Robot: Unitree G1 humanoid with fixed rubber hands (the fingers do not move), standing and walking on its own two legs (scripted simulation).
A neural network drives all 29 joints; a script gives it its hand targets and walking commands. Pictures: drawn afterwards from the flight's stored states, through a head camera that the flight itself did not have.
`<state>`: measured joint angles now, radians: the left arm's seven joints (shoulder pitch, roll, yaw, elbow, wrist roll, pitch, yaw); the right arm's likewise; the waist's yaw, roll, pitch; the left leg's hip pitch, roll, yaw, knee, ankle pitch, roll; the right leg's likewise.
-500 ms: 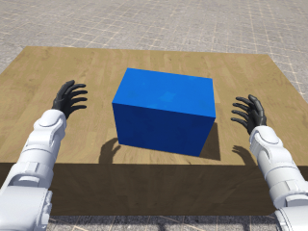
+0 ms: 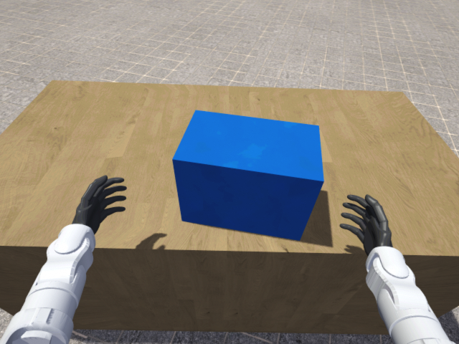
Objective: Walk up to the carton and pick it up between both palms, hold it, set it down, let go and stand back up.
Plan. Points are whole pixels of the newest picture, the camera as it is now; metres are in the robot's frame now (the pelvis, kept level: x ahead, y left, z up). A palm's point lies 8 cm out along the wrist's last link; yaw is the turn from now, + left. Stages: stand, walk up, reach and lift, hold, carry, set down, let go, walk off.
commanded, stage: set down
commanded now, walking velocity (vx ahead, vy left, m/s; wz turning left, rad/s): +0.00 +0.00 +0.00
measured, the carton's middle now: (247, 175) +0.51 -0.02 -0.01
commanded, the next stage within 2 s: let go in 1.32 s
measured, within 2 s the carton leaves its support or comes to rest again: neither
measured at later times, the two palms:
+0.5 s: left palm (83, 259) +0.27 +0.28 +0.01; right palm (371, 279) +0.26 -0.23 -0.01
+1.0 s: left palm (91, 298) +0.22 +0.26 -0.04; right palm (374, 312) +0.22 -0.23 -0.04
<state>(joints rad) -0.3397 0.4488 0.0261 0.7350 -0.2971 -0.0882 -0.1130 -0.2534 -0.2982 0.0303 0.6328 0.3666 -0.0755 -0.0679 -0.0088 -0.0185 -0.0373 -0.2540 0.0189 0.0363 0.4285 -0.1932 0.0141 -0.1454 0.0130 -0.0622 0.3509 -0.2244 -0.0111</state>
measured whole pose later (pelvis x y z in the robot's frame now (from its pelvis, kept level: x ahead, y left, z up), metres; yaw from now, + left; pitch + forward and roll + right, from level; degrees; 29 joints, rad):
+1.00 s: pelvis +0.01 -0.01 +0.00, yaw -1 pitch -2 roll +0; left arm 0.06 0.37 0.03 0.64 -0.21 -0.16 -0.11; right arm 0.09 -0.22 0.05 0.67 0.22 -0.26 -0.06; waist 0.03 -0.02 0.03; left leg -0.16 0.03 0.05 0.43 -0.23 0.00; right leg -0.07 0.02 -0.04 0.39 -0.27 -0.02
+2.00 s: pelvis +0.01 -0.02 +0.00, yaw -1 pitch -1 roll +0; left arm 0.20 0.24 0.02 0.59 0.06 0.02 -0.02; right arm 0.22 -0.23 -0.01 0.76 -0.05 -0.07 0.02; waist 0.01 0.01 0.01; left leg -0.21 0.04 0.04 0.44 -0.22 -0.01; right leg -0.12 0.03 -0.05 0.40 -0.26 -0.03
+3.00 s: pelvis -0.01 -0.01 +0.00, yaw +3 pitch -1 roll +0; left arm 0.41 0.19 0.00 0.95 0.02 -0.01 0.03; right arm 0.36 -0.21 0.01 1.04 -0.02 0.00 -0.01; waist 0.00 0.01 -0.01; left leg -0.23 0.00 -0.02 0.43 -0.18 0.00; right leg -0.12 0.00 -0.11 0.40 -0.26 -0.03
